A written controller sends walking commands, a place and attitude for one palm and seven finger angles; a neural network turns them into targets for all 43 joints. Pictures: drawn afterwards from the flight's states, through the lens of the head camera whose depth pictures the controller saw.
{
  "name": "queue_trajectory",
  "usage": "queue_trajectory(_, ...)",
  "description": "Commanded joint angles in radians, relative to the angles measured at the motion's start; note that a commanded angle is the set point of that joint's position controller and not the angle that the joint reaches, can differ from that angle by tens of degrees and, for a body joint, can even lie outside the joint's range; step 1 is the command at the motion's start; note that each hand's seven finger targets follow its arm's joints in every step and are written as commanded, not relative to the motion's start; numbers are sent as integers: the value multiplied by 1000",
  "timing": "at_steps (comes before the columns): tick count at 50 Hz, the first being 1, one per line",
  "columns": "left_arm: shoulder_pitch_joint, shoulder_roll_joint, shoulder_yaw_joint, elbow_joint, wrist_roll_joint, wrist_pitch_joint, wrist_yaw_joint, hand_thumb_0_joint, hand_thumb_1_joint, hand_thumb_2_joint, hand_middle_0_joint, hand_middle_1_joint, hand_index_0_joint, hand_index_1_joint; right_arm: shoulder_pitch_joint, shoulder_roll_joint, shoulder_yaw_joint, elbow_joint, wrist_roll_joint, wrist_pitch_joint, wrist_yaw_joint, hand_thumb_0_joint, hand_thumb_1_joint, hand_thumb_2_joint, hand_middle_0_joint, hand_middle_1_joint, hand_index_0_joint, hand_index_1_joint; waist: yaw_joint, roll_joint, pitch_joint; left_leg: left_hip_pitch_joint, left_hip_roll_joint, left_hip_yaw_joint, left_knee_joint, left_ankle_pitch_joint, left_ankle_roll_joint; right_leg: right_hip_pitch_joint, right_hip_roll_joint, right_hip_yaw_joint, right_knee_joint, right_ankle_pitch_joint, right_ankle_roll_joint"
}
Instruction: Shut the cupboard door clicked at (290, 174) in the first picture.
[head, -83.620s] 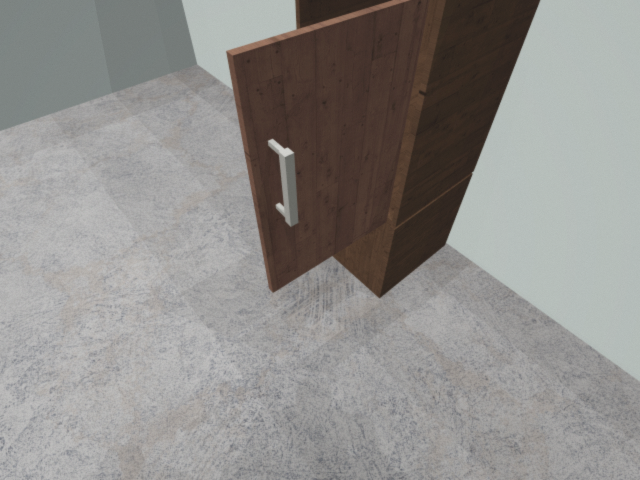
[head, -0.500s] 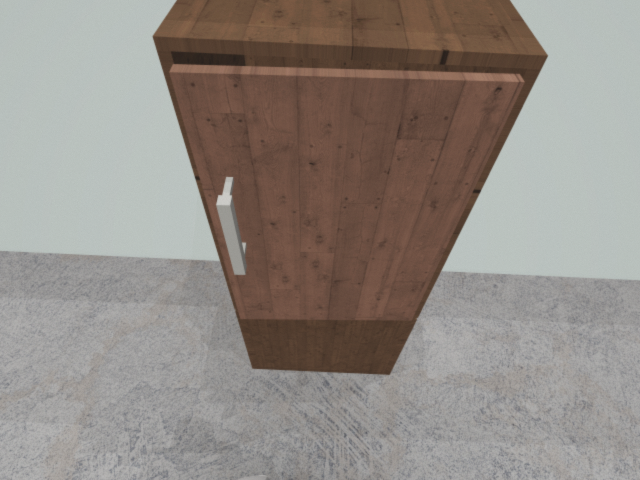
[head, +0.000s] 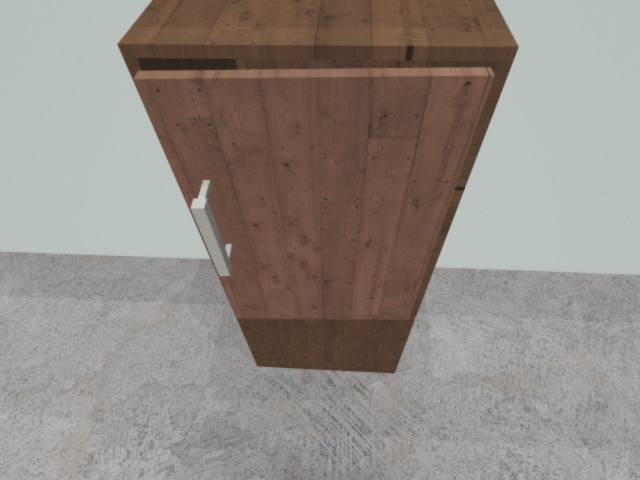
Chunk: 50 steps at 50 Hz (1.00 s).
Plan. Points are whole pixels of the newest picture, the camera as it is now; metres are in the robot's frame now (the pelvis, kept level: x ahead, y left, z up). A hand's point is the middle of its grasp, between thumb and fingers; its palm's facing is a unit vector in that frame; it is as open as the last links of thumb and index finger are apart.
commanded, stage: come to a stop and stand still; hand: left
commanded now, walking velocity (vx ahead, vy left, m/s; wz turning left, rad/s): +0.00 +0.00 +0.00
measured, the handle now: (216, 231) +0.45 +0.20 +0.01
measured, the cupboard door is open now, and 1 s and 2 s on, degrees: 2 2 2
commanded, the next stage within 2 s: look again from close up in 0.62 s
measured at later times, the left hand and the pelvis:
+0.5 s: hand out of the picture +0.00 +0.23 -0.17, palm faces -0.02 -0.96 -0.26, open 7.4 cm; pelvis -0.04 +0.03 +0.00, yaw -1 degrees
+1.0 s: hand out of the picture +0.01 +0.20 -0.17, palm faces -0.02 -0.97 -0.22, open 7.4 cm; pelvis -0.02 +0.02 +0.00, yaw -1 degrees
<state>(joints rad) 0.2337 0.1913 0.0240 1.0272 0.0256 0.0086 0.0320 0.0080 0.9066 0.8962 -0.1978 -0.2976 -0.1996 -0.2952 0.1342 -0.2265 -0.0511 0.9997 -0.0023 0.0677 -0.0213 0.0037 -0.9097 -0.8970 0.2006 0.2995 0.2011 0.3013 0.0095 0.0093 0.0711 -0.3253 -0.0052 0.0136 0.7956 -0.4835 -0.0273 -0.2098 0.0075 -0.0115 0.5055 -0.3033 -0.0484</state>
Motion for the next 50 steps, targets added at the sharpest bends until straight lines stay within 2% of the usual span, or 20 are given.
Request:
queue_trajectory(1,25,167,29,-25,-8,-19,10,0,900,900,-200,-300,-200,-300,62,-29,12,-12,4,-39,-7,0,-900,-900,200,300,200,300,-8,-157,-133,60,24,1,-284,128,-4,181,-228,180,-56,785,-111)
queue_trajectory(2,11,159,26,-16,-14,-19,9,0,900,900,-200,-300,-200,-300,94,-34,15,10,3,-46,-10,0,-900,-900,200,300,200,300,-23,-144,-140,141,31,-7,-401,264,0,150,-211,167,-45,711,-74)
queue_trajectory(4,14,113,14,-12,-22,-16,3,0,900,900,-200,-300,-200,-300,101,-72,14,32,-3,-62,-14,0,-900,-900,200,300,200,300,-4,-21,-136,249,138,-83,-413,571,38,64,-123,106,-79,441,8)
queue_trajectory(5,11,100,12,-10,-17,-10,4,0,900,900,-200,-300,-200,-300,88,-84,17,35,-7,-59,-12,0,-900,-900,200,300,200,300,2,-5,-100,209,156,-75,-410,515,41,53,-106,106,-131,310,19)
queue_trajectory(6,-2,102,10,-1,-19,-11,1,0,900,900,-200,-300,-200,-300,85,-80,25,43,-9,-62,-19,0,-900,-900,200,300,200,300,1,-11,-72,196,142,-74,-402,506,37,54,-102,112,-143,322,15)
queue_trajectory(7,-17,107,10,12,-20,-6,-1,0,900,900,-200,-300,-200,-300,92,-72,27,57,-8,-65,-18,0,-900,-900,200,300,200,300,-3,60,-72,182,136,-78,-426,502,37,75,-106,101,-133,304,12)
queue_trajectory(8,-16,106,9,18,-22,-3,-3,0,900,900,-200,-300,-200,-300,98,-67,32,65,-8,-65,-18,0,-900,-900,200,300,200,300,1,81,-67,154,138,-88,-457,441,40,100,-98,97,-142,238,13)
queue_trajectory(10,-2,95,8,37,-19,-2,-5,0,900,900,-200,-300,-200,-300,103,-57,35,76,-10,-68,-17,0,-900,-900,200,300,200,300,11,75,-35,126,131,-85,-484,376,40,107,-93,94,-165,195,14)
queue_trajectory(11,145,118,2,62,-11,-41,42,0,900,900,-200,-300,-200,-300,5,-76,23,4,1,-89,-7,0,-900,-900,200,300,200,300,55,81,-6,104,105,11,-235,358,10,36,-182,148,-134,618,48)
queue_trajectory(12,67,172,5,16,-12,-54,36,0,900,900,-200,-300,-200,-300,119,-5,31,-19,-3,-81,-3,0,-900,-900,200,300,200,300,-38,87,-92,96,63,-21,-268,198,14,64,-226,211,-111,524,-20)
queue_trajectory(13,24,162,2,-7,-15,-54,27,0,900,900,-200,-300,-200,-300,169,-11,32,-8,-5,-81,-1,0,-900,-900,200,300,200,300,-44,106,-111,127,73,-29,-315,208,19,13,-193,171,-102,293,-44)
queue_trajectory(14,-5,147,-3,-20,-13,-55,19,0,900,900,-200,-300,-200,-300,186,-11,34,-12,-13,-92,3,0,-900,-900,200,300,200,300,-40,137,-96,128,87,-45,-344,304,31,-2,-145,123,-72,253,-37)
queue_trajectory(16,9,122,-7,-20,-14,-41,8,0,900,900,-200,-300,-200,-300,180,-43,34,-33,-14,-97,-1,0,-900,-900,200,300,200,300,-19,99,-48,75,119,-90,-397,311,61,-9,-86,81,-59,95,-11)
queue_trajectory(18,17,105,-14,-16,-12,-30,2,0,900,900,-200,-300,-200,-300,177,-61,36,-48,-14,-96,-3,0,-900,-900,200,300,200,300,-13,43,14,19,120,-114,-449,197,73,-27,-69,74,-67,0,-2)
queue_trajectory(19,16,104,-15,-15,-10,-28,0,0,900,900,-200,-300,-200,-300,180,-59,36,-47,-16,-99,-2,0,-900,-900,200,300,200,300,-9,54,25,5,121,-122,-467,189,78,-24,-65,68,-56,10,-1)
queue_trajectory(22,32,99,-17,-12,-10,-24,-4,0,900,900,-200,-300,-200,-300,179,-82,33,-46,-17,-96,0,0,-900,-900,200,300,200,300,-5,-19,52,-18,110,-132,-510,52,81,-45,-66,81,-69,-52,3)
queue_trajectory(25,39,108,-15,-11,-10,-26,-4,0,900,900,-200,-300,-200,-300,186,-85,33,-32,-18,-100,2,0,-900,-900,200,300,200,300,-4,7,30,-4,109,-134,-526,57,85,-36,-69,82,-59,-27,3)
queue_trajectory(28,41,110,-16,-3,-12,-30,-4,0,900,900,-200,-300,-200,-300,190,-88,34,-15,-15,-103,2,0,-900,-900,200,300,200,300,-7,-32,11,35,105,-119,-510,99,84,-44,-79,96,-76,-15,4)
queue_trajectory(41,28,132,-12,44,-13,-40,-4,0,900,900,-200,-300,-200,-300,165,-87,40,47,-10,-113,-6,0,-900,-900,200,300,200,300,-11,-22,-39,142,102,-66,-457,337,70,-13,-103,112,-90,154,4)
queue_trajectory(50,5,143,-8,51,-12,-43,-4,0,900,900,-200,-300,-200,-300,130,-91,39,64,-11,-111,-10,0,-900,-900,200,300,200,300,-9,-13,-47,165,103,-50,-439,394,57,16,-114,116,-98,263,0)
